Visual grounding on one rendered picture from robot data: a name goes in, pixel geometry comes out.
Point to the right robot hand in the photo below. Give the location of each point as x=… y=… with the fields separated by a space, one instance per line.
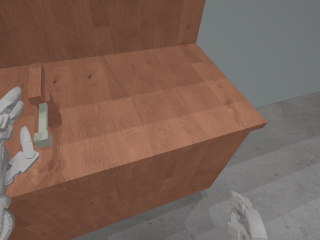
x=250 y=223

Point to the left robot hand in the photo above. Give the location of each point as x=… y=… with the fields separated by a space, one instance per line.
x=10 y=110

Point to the robot left forearm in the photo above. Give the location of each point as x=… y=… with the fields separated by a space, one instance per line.
x=7 y=219

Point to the tap lever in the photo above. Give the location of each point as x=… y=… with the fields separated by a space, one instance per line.
x=43 y=138

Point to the counter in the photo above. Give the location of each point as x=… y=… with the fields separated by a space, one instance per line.
x=139 y=115

